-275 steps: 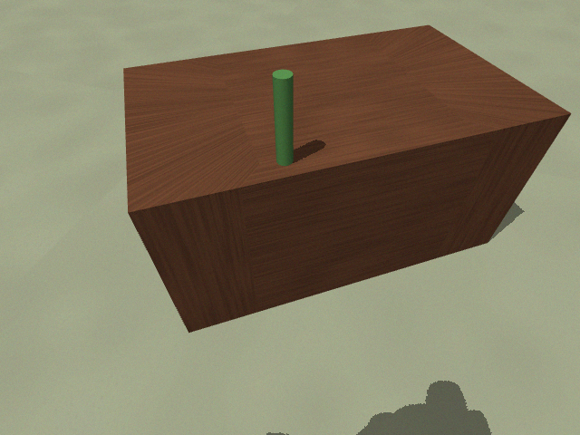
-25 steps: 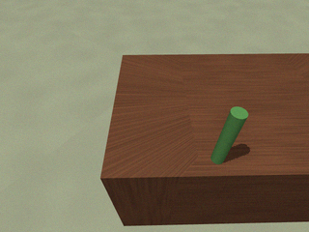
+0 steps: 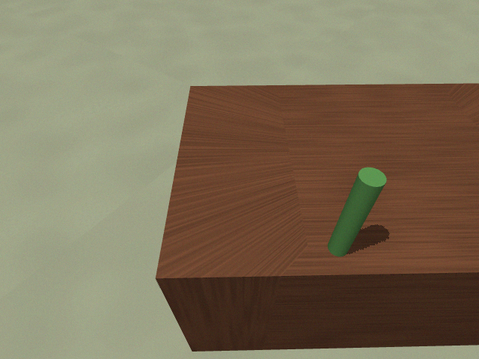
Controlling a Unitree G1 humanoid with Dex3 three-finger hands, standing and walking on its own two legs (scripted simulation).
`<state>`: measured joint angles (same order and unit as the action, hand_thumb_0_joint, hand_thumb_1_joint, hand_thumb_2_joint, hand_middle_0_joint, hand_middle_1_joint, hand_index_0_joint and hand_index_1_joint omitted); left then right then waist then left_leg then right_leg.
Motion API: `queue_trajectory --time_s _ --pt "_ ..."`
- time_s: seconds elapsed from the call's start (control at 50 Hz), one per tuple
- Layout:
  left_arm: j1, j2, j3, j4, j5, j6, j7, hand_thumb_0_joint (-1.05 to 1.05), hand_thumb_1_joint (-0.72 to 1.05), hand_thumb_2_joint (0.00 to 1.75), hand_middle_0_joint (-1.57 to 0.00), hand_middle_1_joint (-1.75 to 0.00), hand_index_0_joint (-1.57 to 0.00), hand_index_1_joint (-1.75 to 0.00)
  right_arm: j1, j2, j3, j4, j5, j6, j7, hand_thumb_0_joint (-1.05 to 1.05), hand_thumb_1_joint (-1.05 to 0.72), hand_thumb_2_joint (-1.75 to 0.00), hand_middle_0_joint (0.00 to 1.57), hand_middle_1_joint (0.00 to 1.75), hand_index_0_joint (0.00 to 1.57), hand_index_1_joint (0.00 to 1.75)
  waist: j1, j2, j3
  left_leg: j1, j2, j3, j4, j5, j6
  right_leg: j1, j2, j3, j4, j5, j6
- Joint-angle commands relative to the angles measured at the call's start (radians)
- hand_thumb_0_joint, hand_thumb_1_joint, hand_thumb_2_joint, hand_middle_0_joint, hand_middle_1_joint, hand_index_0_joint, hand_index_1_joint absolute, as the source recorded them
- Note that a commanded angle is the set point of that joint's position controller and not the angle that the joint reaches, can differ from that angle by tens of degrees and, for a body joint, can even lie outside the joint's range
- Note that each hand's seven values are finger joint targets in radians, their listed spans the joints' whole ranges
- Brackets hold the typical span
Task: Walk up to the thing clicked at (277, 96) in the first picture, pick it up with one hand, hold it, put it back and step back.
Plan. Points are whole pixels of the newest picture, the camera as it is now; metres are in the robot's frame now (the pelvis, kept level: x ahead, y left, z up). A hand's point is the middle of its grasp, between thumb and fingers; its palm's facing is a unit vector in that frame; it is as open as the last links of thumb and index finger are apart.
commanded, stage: stand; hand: right
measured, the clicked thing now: (352, 217) +0.40 -0.22 -0.01
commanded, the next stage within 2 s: rise first in 0.26 s
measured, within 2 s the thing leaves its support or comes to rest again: neither
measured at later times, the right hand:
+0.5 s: hand out of the picture +0.13 -0.24 -0.15, palm faces +0.09 +0.95 -0.31, open 8.6 cm
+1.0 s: hand (410, 350) +0.17 -0.26 -0.06, palm faces +0.26 +0.90 -0.34, open 16.9 cm
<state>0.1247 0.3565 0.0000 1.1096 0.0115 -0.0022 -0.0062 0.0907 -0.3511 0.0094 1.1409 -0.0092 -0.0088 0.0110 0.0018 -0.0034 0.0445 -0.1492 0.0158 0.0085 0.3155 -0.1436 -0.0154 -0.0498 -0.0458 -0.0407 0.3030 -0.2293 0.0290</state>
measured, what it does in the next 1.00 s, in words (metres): stands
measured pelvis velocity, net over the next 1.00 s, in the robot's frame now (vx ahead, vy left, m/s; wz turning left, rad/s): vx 0.00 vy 0.00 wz -0.04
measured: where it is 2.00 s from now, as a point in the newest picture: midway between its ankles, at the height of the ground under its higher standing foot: outside the picture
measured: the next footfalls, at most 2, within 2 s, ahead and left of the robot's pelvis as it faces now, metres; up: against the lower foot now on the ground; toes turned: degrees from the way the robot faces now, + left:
none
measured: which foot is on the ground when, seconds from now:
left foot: down 0.00-1.00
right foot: down 0.00-1.00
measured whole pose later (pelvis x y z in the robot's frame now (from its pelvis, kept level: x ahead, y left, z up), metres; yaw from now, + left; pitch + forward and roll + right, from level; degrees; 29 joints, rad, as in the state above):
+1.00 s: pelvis +0.00 +0.00 +0.00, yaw -2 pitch +0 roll +0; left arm 0.22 0.23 0.07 0.62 -0.03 -0.07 0.08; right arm 0.29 -0.29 -0.13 0.38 0.04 -0.04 -0.07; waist -0.02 -0.03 0.01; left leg -0.20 0.03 0.04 0.40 -0.20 -0.02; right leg -0.12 -0.03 0.00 0.41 -0.28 0.02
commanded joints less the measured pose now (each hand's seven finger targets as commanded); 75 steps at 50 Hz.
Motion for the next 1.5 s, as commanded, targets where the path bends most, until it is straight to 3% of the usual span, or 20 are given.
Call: queue_trajectory --time_s 0.0,0.34,0.36,0.38,0.4,0.44,0.48,0.52,0.58,0.62,0.66,0.78,0.9,0.98,1.04,1.12,1.16,1.22,1.28,1.48 --pt "-0.021 0.208 0.043 -0.048 0.000 -0.025 0.015 0.00 0.90 0.90 -0.20 -0.30 -0.20 -0.30 -0.033 -0.211 -0.045 -0.055 0.002 -0.022 -0.018 0.00 -0.90 -0.90 0.20 0.30 0.20 0.30 -0.003 0.001 -0.065 0.057 0.122 -0.093 -0.026 0.183 0.028 -0.036 -0.103 0.067 -0.058 0.140 -0.040" --pt "-0.018 0.209 0.045 -0.050 0.000 -0.025 0.017 0.00 0.82 0.82 -0.12 -0.22 -0.12 -0.22 -0.031 -0.212 -0.045 -0.061 0.003 -0.021 -0.020 0.00 -0.82 -0.82 0.12 0.22 0.12 0.22 -0.001 0.008 -0.082 0.071 0.121 -0.086 -0.013 0.214 0.029 -0.024 -0.106 0.070 -0.052 0.184 -0.041" --pt "-0.369 0.038 0.029 -0.401 -0.087 -0.135 0.024 0.00 0.74 0.74 -0.04 -0.14 -0.04 -0.14 -0.382 -0.021 -0.021 -0.412 0.078 -0.094 -0.033 0.00 -0.74 -0.74 0.07 0.14 0.06 0.14 0.015 -0.048 -0.058 -0.047 -0.002 0.023 0.063 0.083 0.011 -0.194 0.033 -0.001 0.054 0.133 -0.040" --pt "-0.342 0.067 0.013 -0.423 -0.110 -0.149 0.045 0.00 0.66 0.66 -0.02 -0.06 0.00 -0.06 -0.316 -0.085 -0.036 -0.440 0.112 -0.133 -0.053 0.00 -0.66 -0.66 0.07 0.06 0.06 0.06 -0.029 0.023 -0.110 0.039 -0.010 0.033 0.026 0.008 0.012 -0.139 0.023 0.002 0.021 0.087 -0.036" --pt "-0.229 0.120 0.040 -0.341 -0.112 -0.141 0.058 0.00 0.58 0.58 -0.02 -0.04 -0.01 -0.06 -0.196 -0.155 -0.059 -0.351 0.108 -0.123 -0.067 0.00 -0.58 -0.58 0.07 0.04 0.06 0.04 -0.021 0.023 -0.048 0.001 -0.006 0.033 0.017 -0.031 0.014 -0.162 0.032 -0.001 0.025 0.048 -0.039" --pt "-0.185 0.230 0.148 -0.307 -0.100 -0.127 0.079 0.00 0.42 0.42 -0.03 -0.04 -0.02 -0.05 -0.127 -0.262 -0.177 -0.258 0.094 -0.100 -0.095 0.00 -0.42 -0.42 0.07 0.04 0.06 0.04 -0.024 0.018 -0.133 -0.014 -0.001 0.037 0.077 0.025 0.009 -0.203 0.042 -0.007 0.079 0.096 -0.040" --pt "-0.137 0.137 0.139 -0.214 -0.076 -0.123 0.081 0.00 0.26 0.26 -0.03 -0.05 -0.03 -0.05 -0.152 -0.172 -0.154 -0.298 0.072 -0.108 -0.093 0.00 -0.26 -0.26 0.07 0.04 0.06 0.04 -0.018 -0.035 -0.201 -0.012 0.006 0.026 0.105 0.073 0.015 -0.191 0.044 -0.004 0.109 0.148 -0.036" --pt "-0.073 0.122 0.176 -0.223 -0.051 -0.121 0.080 0.00 0.14 0.19 -0.04 -0.05 -0.04 -0.04 0.006 -0.194 -0.225 -0.342 0.050 -0.097 -0.093 0.00 -0.16 -0.18 0.07 0.04 0.06 0.04 -0.037 -0.030 -0.271 0.055 0.001 0.032 0.115 0.145 0.019 -0.180 0.047 -0.004 0.105 0.207 -0.033" --pt "0.057 0.098 0.173 -0.321 -0.046 -0.108 0.082 0.00 0.03 0.13 -0.04 -0.06 -0.06 -0.04 0.082 -0.170 -0.223 -0.526 0.056 -0.087 -0.086 0.00 0.00 -0.15 0.06 0.05 0.06 0.05 -0.010 -0.043 -0.310 0.081 -0.012 0.052 0.104 0.254 0.016 -0.123 0.046 -0.007 0.090 0.306 -0.023" --pt "0.077 0.074 0.166 -0.342 -0.046 -0.098 0.081 0.00 -0.10 0.10 -0.05 -0.05 -0.06 -0.04 0.129 -0.128 -0.211 -0.524 0.060 -0.067 -0.080 0.00 0.11 -0.13 0.06 0.05 0.06 0.05 -0.004 -0.015 -0.241 0.056 -0.018 0.060 0.087 0.245 0.013 -0.138 0.043 -0.003 0.080 0.305 -0.024" --pt "-0.044 0.039 0.136 -0.450 -0.049 -0.102 0.085 0.00 -0.24 0.09 -0.05 -0.05 -0.06 -0.05 0.003 -0.087 -0.169 -0.686 0.065 -0.066 -0.081 0.00 0.23 -0.10 0.05 0.05 0.05 0.05 -0.003 -0.041 -0.218 0.032 -0.017 0.060 0.073 0.196 0.017 -0.139 0.033 0.003 0.063 0.267 -0.023" --pt "-0.034 0.063 0.148 -0.536 -0.040 -0.122 0.103 0.00 -0.52 0.04 -0.07 -0.06 -0.07 -0.06 0.053 -0.119 -0.196 -0.802 0.051 -0.072 -0.099 0.00 0.47 -0.06 0.05 0.06 0.05 0.06 -0.002 -0.037 -0.154 0.022 -0.013 0.067 0.060 0.109 0.021 -0.135 0.031 0.010 0.042 0.180 -0.029" --pt "0.051 0.033 0.131 -0.624 -0.038 -0.121 0.102 0.00 -0.52 0.03 -0.06 -0.06 -0.07 -0.05 0.149 -0.128 -0.236 -0.926 0.049 -0.078 -0.099 0.00 0.53 -0.05 0.04 0.06 0.05 0.06 -0.019 -0.022 -0.187 0.071 -0.006 0.071 0.069 0.202 0.014 -0.079 0.039 0.004 0.055 0.283 -0.030" --pt "0.040 0.005 0.115 -0.632 -0.037 -0.119 0.093 0.00 -0.53 0.04 -0.06 -0.06 -0.06 -0.05 0.174 -0.113 -0.245 -0.971 0.053 -0.082 -0.091 0.00 0.56 -0.05 0.04 0.06 0.05 0.06 -0.032 -0.040 -0.112 0.058 -0.004 0.073 0.052 0.147 0.016 -0.104 0.043 0.000 0.039 0.228 -0.030" --pt "0.088 0.033 0.161 -0.576 -0.034 -0.115 0.089 0.00 -0.53 0.04 -0.06 -0.06 -0.06 -0.05 0.201 -0.129 -0.271 -1.011 0.056 -0.085 -0.085 0.00 0.55 -0.05 0.04 0.06 0.05 0.06 -0.027 -0.043 -0.095 0.048 -0.002 0.072 0.047 0.130 0.014 -0.107 0.047 -0.001 0.036 0.202 -0.033" --pt "0.034 -0.005 0.125 -0.604 -0.034 -0.123 0.081 0.00 -0.54 0.04 -0.06 -0.05 -0.06 -0.05 0.195 -0.120 -0.274 -1.083 0.055 -0.100 -0.081 0.00 0.56 -0.04 0.04 0.06 0.05 0.06 -0.033 -0.040 -0.110 0.064 0.000 0.072 0.048 0.142 0.014 -0.098 0.045 0.003 0.038 0.218 -0.033" --pt "-0.003 0.053 0.175 -0.635 -0.029 -0.130 0.088 0.00 -0.54 0.05 -0.06 -0.06 -0.06 -0.05 0.203 -0.120 -0.275 -1.104 0.053 -0.106 -0.084 0.00 0.56 -0.05 0.04 0.06 0.05 0.06 -0.026 -0.018 -0.143 0.080 -0.002 0.074 0.058 0.180 0.014 -0.078 0.040 0.009 0.043 0.257 -0.032" --pt "0.005 -0.027 0.116 -0.585 -0.028 -0.124 0.081 0.00 -0.54 0.05 -0.06 -0.06 -0.06 -0.06 0.227 -0.100 -0.264 -1.128 0.050 -0.122 -0.080 0.00 0.54 -0.05 0.05 0.06 0.05 0.06 -0.043 -0.028 -0.113 0.081 0.002 0.073 0.050 0.147 0.013 -0.094 0.047 0.005 0.042 0.225 -0.034" --pt "0.000 0.032 0.164 -0.620 -0.026 -0.132 0.089 0.00 -0.54 0.05 -0.06 -0.06 -0.06 -0.06 0.226 -0.113 -0.278 -1.155 0.051 -0.130 -0.079 0.00 0.54 -0.05 0.05 0.06 0.05 0.06 -0.022 -0.014 -0.126 0.076 -0.001 0.071 0.043 0.129 0.012 -0.083 0.045 0.004 0.036 0.200 -0.038" --pt "0.023 0.006 0.166 -0.620 -0.030 -0.145 0.075 0.00 -0.55 0.05 -0.06 -0.06 -0.06 -0.06 0.261 -0.108 -0.297 -1.208 0.056 -0.162 -0.067 0.00 0.53 -0.05 0.05 0.06 0.05 0.06 -0.040 -0.026 -0.069 0.067 0.002 0.077 0.030 0.081 0.014 -0.108 0.047 0.005 0.023 0.159 -0.037"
